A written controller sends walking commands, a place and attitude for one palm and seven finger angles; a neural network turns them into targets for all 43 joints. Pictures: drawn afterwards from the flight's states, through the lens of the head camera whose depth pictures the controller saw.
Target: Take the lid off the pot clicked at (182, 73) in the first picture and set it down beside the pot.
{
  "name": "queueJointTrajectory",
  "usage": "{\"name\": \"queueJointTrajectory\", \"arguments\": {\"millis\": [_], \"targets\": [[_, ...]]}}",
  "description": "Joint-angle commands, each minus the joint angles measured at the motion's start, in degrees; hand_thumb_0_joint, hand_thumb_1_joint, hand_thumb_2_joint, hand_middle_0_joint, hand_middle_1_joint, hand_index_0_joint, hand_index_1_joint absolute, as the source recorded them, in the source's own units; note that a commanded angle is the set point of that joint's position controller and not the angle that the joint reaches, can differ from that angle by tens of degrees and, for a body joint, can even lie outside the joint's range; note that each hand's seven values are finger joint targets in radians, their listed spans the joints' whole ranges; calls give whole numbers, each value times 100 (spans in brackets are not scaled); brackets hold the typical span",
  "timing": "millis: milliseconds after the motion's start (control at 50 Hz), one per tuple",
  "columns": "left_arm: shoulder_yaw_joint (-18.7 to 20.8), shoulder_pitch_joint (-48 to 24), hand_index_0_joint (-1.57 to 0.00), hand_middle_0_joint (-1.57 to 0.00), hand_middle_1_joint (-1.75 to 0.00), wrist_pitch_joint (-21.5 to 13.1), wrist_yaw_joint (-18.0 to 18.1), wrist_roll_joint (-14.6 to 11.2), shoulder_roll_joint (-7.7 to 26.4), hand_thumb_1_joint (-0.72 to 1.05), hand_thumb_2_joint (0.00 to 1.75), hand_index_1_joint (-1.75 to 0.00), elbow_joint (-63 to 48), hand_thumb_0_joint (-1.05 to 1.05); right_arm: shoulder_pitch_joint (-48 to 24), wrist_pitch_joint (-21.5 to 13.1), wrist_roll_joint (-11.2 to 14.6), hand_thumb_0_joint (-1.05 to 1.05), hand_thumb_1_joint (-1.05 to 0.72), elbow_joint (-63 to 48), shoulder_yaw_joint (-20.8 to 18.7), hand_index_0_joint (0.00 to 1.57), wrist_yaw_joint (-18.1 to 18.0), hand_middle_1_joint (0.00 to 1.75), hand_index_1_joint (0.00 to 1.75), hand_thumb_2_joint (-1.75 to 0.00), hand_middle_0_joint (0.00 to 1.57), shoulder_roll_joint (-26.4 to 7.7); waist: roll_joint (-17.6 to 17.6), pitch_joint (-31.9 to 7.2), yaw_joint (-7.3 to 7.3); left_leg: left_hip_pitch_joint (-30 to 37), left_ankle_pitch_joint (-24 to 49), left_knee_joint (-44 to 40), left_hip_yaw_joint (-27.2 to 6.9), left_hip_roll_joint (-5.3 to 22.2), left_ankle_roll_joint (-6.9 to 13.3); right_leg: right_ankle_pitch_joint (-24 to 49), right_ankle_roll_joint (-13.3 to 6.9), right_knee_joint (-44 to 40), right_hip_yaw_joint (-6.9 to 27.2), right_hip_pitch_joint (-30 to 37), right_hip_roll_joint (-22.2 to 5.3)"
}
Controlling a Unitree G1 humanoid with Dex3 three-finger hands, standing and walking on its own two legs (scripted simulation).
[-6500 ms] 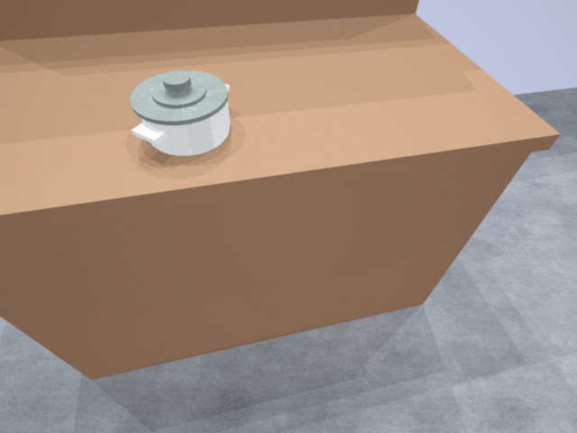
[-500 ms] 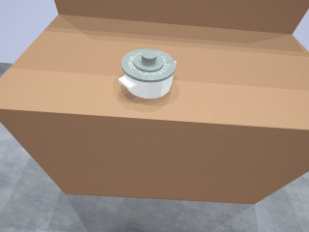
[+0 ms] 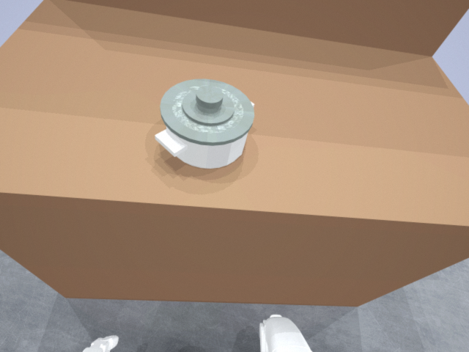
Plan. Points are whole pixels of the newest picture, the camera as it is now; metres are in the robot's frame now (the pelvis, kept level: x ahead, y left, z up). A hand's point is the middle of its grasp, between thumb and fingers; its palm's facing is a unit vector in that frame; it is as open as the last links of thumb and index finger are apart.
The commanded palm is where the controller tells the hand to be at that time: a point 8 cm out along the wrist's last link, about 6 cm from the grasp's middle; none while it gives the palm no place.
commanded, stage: shuffle to correct the standing spot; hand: left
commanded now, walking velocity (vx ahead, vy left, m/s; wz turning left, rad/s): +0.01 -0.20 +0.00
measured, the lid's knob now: (209, 97) +0.49 +0.08 +0.15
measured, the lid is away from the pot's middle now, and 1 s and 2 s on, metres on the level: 0.00 0.00 0.00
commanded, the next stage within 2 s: come to a stop and stand still in 0.06 s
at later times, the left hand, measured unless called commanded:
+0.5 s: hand out of the picture +0.12 +0.07 -0.17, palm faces +0.03 -0.97 -0.25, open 7.2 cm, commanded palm none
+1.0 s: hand out of the picture -0.03 +0.17 -0.19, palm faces +0.10 -0.99 -0.13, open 7.4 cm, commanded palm none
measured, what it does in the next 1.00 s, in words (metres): steps on the spot: right foot, then left foot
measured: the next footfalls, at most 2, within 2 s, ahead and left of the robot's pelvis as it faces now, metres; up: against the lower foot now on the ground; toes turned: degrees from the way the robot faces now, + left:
right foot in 0.24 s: +0.11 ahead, -0.21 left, +0.00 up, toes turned -2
left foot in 0.80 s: -0.02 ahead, +0.04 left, +0.00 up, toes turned +2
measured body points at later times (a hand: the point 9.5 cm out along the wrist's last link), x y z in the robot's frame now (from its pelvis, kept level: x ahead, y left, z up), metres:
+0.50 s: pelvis +0.02 -0.11 -0.01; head +0.06 -0.13 +0.43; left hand +0.11 +0.13 -0.15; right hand +0.05 -0.37 -0.17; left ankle +0.01 +0.02 -0.66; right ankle +0.07 -0.21 -0.75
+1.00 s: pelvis -0.04 -0.02 +0.00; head -0.03 +0.03 +0.45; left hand -0.03 +0.22 -0.18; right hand -0.03 -0.25 -0.13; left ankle -0.07 +0.04 -0.75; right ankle -0.01 -0.19 -0.65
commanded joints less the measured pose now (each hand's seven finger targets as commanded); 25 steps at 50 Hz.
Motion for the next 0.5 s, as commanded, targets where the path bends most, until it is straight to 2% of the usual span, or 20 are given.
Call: {"name": "queueJointTrajectory", "arguments": {"millis": [0, 60, 80, 140, 160, 180, 200, 220, 240, 260, 280, 300, 320, 340, 360, 380, 420, 480], "targets": [[-165, -197, -20, -20, -30, -32, -45, -19, -215, 90, 90, -30, -444, 0, 987, -33, -66, 0, -90, -117, -256, 20, -49, 30, 30, -90, 20, -1155, 1294, -230, -262, 850, 2669, -572, -980, 1322, 657, -239, 41, -574, -372, -536, -87], [-197, -514, -20, -20, -30, -58, -60, -56, -204, 90, 90, -30, -590, 0, 984, 7, -92, 0, -90, -142, -316, 20, -43, 30, 30, -90, 20, -1274, 1526, -374, -320, 875, 2888, -407, -931, 1435, 616, -432, -7, -1488, -464, -156, -173], [-194, -627, -20, -20, -30, -68, -75, -71, -167, 90, 90, -30, -653, 0, 851, 15, -99, 0, -90, -190, -329, 20, -40, 30, 30, -90, 20, -1276, 1684, -248, -321, 564, 2801, -392, -878, 1406, 578, -517, -46, -1903, -502, 164, -186], [-134, -265, -20, -20, -30, -151, -103, -112, -89, 90, 90, -30, -576, 0, 589, 55, -90, 0, -90, -282, -422, 20, -36, 30, 30, -90, 20, -1460, 1764, -605, -184, 240, 2574, -91, -891, 1367, 413, -418, -135, -3037, -652, 1321, 54], [-99, 43, -20, -20, -30, -214, -99, -116, -26, 90, 90, -30, -486, 0, 541, 69, -69, 0, -90, -294, -433, 20, -32, 30, 30, -90, 20, -1478, 1587, -795, -42, 140, 2291, 194, -807, 1248, 260, -24, -141, -3772, -681, 1924, 114], [-61, 537, -20, -20, -30, -287, -66, -110, 158, 90, 90, -30, -329, 0, 513, 84, -42, 0, -90, -297, -423, 20, -2, 30, 30, -90, 20, -1361, 1167, -915, 174, -205, 1554, 638, -632, 921, 5, 591, -96, -4534, -604, 2753, 112], [14, 1041, -20, -20, -30, -371, 17, -65, 542, 90, 90, -30, -122, 0, 663, 93, 28, 0, -90, -256, -358, 20, 45, 30, 30, -90, 20, -1041, 128, -1322, 332, -968, -13, 1385, -260, 406, -275, 1636, -204, -4728, 26, 3901, -563], [88, 1217, -20, -20, -30, -412, 120, -52, 1043, 90, 90, -30, -11, 0, 801, 148, 71, 0, -90, -330, -236, 20, 51, 30, 30, -90, 20, -568, -1577, -1460, 319, -1953, -2535, 2385, 41, -251, -447, 3112, -498, -4757, 1316, 4322, -1783], [-29, 1167, -20, -20, -30, -423, 143, -99, 948, 90, 90, -30, -28, 0, 720, 254, 91, 0, -90, -312, -244, 20, 18, 30, 30, -90, 20, -805, -1203, -1462, 356, -1463, -2738, 2783, -486, -131, -372, 3314, -855, -4881, 1303, 3552, -1915], [-109, 772, -20, -20, -30, -402, 156, -60, 781, 90, 90, -30, -89, 0, 800, 257, 77, 0, -90, -261, -242, 20, 52, 30, 30, -90, 20, -661, -571, -867, 112, -1374, -2404, 2868, -485, -110, -329, 2805, -954, -4942, 874, 2850, -1753], [0, 552, -20, -20, -30, -431, 189, -56, 780, 90, 90, -30, -172, 0, 849, 309, 95, 0, -90, -233, -275, 20, 21, 30, 30, -90, 20, -565, -1032, -1008, 43, -1536, -2455, 3078, -359, -188, -350, 3366, -1016, -4838, 1243, 3010, -1700], [-2, 478, -20, -20, -30, -436, 223, -75, 753, 90, 90, -30, -194, 0, 763, 335, 95, 0, -90, -137, -294, 20, 9, 30, 30, -90, 20, -753, -1185, -944, 94, -1697, -2256, 3376, -469, -180, -405, 4017, -980, -4644, 1191, 3119, -1572], [-50, 485, -20, -20, -30, -440, 251, -105, 628, 90, 90, -30, -168, 0, 618, 358, 97, 0, -90, -91, -312, 20, 10, 30, 30, -90, 20, -875, -1080, -871, 120, -1698, -2008, 3531, -508, -164, -497, 4668, -1009, -4529, 970, 3139, -1473], [-40, 556, -20, -20, -30, -428, 271, -108, 630, 90, 90, -30, -147, 0, 507, 397, 105, 0, -90, -115, -329, 20, 29, 30, 30, -90, 20, -906, -740, -889, 143, -1787, -1800, 3729, -483, -242, -556, 4954, -1086, -4489, 817, 3260, -1445], [11, 669, -20, -20, -30, -415, 298, -108, 698, 90, 90, -30, -140, 0, 381, 436, 95, 0, -90, -187, -338, 20, 57, 30, 30, -90, 20, -933, -495, -904, 206, -1934, -1655, 3990, -480, -306, -588, 4989, -1185, -4496, 812, 3368, -1526], [44, 770, -20, -20, -30, -392, 324, -124, 770, 90, 90, -30, -107, 0, 195, 477, 90, 0, -90, -251, -353, 20, 80, 30, 30, -90, 20, -970, -319, -947, 271, -2007, -1597, 4171, -538, -329, -599, 4877, -1296, -4509, 848, 3354, -1626], [80, 869, -20, -20, -30, -391, 380, -97, 731, 90, 90, -30, -145, 0, -51, 601, 32, 0, -90, -411, -390, 20, 134, 30, 30, -90, 20, -999, -212, -730, 299, -2121, -1252, 4514, -702, -330, -622, 4046, -1328, -4727, 922, 2982, -1696], [94, 814, -20, -20, -30, -353, 431, -70, 795, 90, 90, -30, -185, 0, -226, 681, -1, 0, -90, -597, -398, 20, 206, 30, 30, -90, 20, -985, -358, -761, 291, -2223, -1049, 4548, -809, -331, -599, 2486, -1372, -4945, 995, 2846, -1723]]}}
